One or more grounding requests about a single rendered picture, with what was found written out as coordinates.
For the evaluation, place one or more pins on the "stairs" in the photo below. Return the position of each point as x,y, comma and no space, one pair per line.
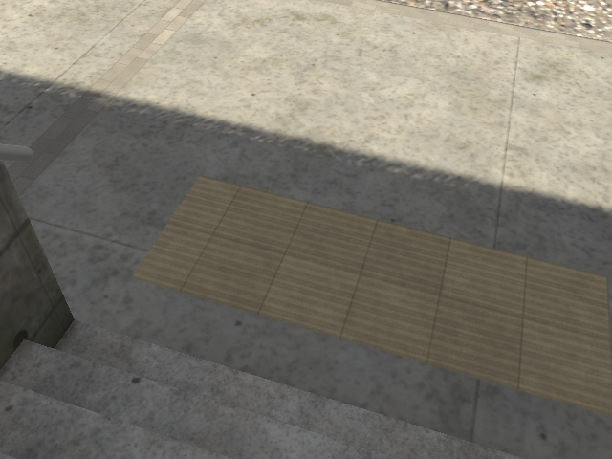
103,395

